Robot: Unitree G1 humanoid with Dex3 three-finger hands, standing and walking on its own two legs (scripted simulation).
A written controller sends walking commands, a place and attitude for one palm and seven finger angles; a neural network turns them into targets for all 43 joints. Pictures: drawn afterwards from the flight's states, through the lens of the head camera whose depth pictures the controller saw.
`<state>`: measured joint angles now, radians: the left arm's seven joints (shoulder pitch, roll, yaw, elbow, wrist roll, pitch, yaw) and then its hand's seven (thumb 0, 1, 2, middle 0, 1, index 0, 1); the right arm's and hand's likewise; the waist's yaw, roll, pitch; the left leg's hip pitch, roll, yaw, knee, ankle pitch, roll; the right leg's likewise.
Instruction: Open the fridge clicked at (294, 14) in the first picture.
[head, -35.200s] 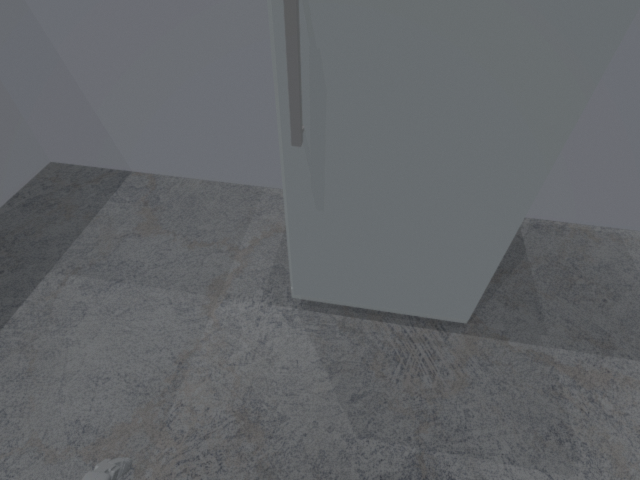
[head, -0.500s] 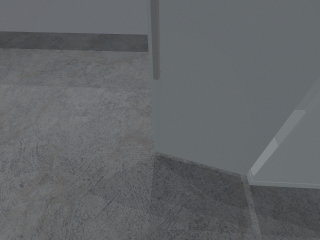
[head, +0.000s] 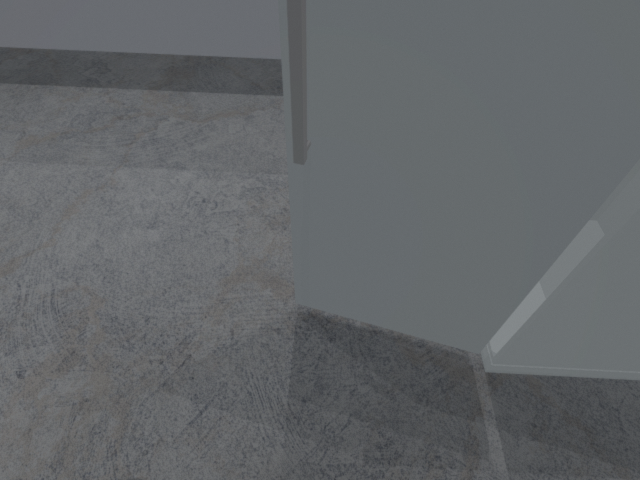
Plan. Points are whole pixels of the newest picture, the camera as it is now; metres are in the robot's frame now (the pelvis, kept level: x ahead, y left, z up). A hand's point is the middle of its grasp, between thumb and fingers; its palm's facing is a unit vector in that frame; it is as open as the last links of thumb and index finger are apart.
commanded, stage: look to check the result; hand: left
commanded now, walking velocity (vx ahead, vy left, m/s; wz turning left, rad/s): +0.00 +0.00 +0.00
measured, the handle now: (302, 70) +0.70 +0.07 +0.15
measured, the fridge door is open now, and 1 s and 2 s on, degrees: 76 76 76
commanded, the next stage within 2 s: stand and wait in 0.42 s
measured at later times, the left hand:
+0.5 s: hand out of the picture +0.10 +0.23 -0.16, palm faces -0.04 -0.94 -0.34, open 7.4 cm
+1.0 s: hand out of the picture +0.09 +0.22 -0.16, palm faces -0.05 -0.94 -0.33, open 7.4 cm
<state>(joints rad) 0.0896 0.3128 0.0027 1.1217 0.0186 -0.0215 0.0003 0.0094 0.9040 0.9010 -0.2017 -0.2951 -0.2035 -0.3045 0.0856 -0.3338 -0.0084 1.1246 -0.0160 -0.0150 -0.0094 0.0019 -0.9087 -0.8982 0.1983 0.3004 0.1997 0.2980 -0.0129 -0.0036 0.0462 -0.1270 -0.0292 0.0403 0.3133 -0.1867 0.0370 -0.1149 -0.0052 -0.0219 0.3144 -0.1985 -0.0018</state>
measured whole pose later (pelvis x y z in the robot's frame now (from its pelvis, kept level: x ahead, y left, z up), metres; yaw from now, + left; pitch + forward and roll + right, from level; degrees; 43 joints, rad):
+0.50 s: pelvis +0.01 -0.01 +0.00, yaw +0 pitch -1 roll +0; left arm 0.09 0.32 0.01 1.12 0.02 -0.02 0.01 0.01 0.90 0.90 -0.20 -0.29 -0.20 -0.30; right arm 0.09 -0.33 -0.01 1.13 -0.01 -0.01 -0.01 0.00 -0.91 -0.90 0.20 0.30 0.20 0.30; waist -0.01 0.01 0.04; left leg -0.09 -0.01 0.04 0.29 -0.20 0.02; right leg -0.08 0.01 -0.02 0.29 -0.21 -0.02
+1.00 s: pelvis +0.01 -0.02 +0.00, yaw -1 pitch -1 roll +0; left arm 0.10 0.33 0.01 1.13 0.02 -0.02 0.00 0.01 0.90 0.90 -0.20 -0.30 -0.20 -0.30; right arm 0.11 -0.33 -0.01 1.14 -0.02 -0.01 -0.01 0.00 -0.91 -0.90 0.20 0.30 0.20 0.30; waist -0.01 0.01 0.05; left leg -0.08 0.00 0.05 0.28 -0.19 0.01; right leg -0.07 0.03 -0.01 0.27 -0.19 -0.03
